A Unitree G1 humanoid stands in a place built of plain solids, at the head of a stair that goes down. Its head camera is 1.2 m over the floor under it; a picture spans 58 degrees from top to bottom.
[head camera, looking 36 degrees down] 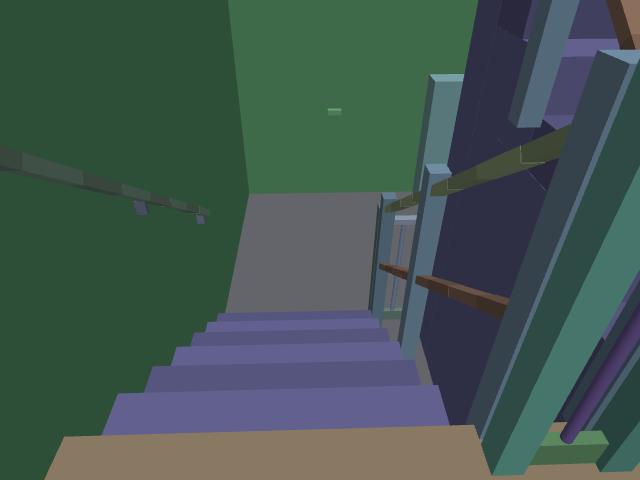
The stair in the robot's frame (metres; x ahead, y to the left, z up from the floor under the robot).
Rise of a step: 0.21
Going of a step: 0.29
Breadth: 1.20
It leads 2 degrees to the left of straight ahead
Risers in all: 7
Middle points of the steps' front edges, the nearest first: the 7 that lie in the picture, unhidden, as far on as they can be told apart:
0.70 0.14 0.00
0.98 0.15 -0.21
1.27 0.16 -0.42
1.56 0.17 -0.62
1.84 0.18 -0.83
2.13 0.19 -1.04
2.41 0.20 -1.25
